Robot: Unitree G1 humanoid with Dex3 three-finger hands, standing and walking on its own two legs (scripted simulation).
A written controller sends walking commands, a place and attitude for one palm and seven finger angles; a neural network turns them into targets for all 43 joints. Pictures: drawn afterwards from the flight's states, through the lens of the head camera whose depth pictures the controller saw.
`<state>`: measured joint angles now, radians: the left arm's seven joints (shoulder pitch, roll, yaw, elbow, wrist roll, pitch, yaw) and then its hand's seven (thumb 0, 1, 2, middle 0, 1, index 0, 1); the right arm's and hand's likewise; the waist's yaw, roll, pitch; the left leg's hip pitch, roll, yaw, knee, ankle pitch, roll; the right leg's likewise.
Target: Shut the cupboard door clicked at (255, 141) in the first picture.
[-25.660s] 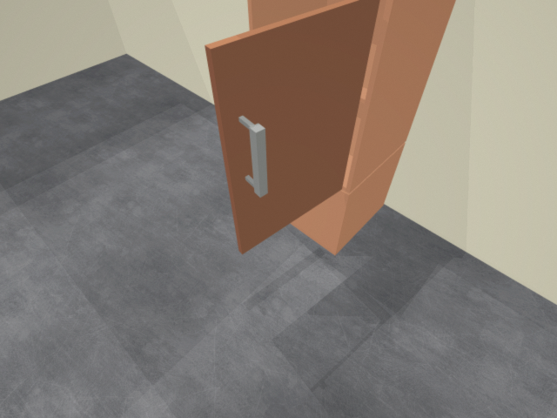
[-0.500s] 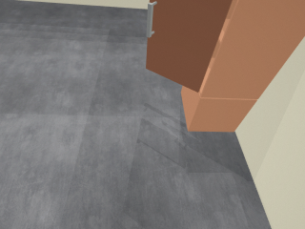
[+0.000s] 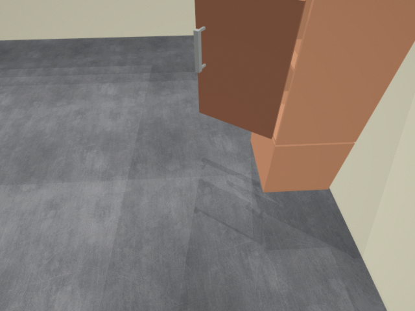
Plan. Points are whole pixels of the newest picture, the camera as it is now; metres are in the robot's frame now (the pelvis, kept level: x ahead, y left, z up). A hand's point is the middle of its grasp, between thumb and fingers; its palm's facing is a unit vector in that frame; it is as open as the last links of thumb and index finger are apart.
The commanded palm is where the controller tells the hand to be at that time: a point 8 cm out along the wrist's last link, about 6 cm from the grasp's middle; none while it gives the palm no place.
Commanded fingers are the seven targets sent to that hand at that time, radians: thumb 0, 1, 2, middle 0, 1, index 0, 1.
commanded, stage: let the arm hang, fingers relaxed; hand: left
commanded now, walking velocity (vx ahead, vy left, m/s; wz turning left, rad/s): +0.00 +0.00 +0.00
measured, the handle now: (200, 50) +1.10 +0.09 +0.01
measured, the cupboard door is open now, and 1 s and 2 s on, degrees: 56 56 56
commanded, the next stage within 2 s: look to check the result in 0.16 s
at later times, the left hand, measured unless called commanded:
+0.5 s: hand out of the picture +0.08 +0.23 -0.16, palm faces -0.02 -0.95 -0.33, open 7.4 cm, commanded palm none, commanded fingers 0.00 0.90 0.90 -0.20 -0.30 -0.20 -0.30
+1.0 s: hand out of the picture +0.10 +0.22 -0.16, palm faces -0.01 -0.95 -0.33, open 7.4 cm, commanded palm none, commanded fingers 0.00 0.90 0.90 -0.20 -0.30 -0.20 -0.30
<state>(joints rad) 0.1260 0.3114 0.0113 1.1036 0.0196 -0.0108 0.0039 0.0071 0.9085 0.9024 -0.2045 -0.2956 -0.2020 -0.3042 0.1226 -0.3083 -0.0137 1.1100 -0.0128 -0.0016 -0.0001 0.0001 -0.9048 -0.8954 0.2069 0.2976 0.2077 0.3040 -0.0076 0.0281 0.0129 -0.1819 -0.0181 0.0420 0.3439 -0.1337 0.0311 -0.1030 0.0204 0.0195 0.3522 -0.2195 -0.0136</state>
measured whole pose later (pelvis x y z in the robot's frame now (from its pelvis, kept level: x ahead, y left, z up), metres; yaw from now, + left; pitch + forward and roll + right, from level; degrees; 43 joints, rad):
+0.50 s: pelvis +0.02 -0.01 +0.00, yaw +0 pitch -1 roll +0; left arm 0.15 0.32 0.01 1.14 0.02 -0.01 0.00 0.01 0.91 0.90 -0.21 -0.30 -0.20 -0.30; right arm 0.12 -0.33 -0.01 1.12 -0.01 0.00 -0.01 0.00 -0.91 -0.90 0.21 0.30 0.21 0.30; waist -0.01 0.00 0.04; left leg -0.14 -0.01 0.04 0.31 -0.15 0.01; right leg -0.05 0.03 0.02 0.29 -0.22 -0.03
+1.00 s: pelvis +0.03 -0.02 +0.00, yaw +1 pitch -1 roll +0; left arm 0.13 0.30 0.01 1.11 0.01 -0.01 0.01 0.01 0.91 0.90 -0.21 -0.30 -0.20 -0.30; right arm 0.12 -0.32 -0.01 1.11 -0.01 0.01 -0.01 0.00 -0.91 -0.90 0.21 0.30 0.21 0.30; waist -0.02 0.00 0.04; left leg -0.14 0.00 0.03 0.33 -0.16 0.00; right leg -0.04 0.04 0.01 0.31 -0.24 -0.04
